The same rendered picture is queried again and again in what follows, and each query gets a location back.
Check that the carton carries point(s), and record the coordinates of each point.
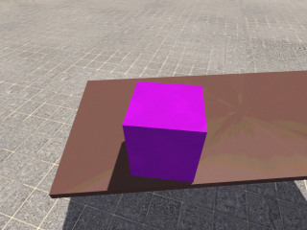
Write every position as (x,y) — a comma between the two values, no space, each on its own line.
(165,130)

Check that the table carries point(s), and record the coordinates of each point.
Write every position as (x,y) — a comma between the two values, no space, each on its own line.
(256,133)

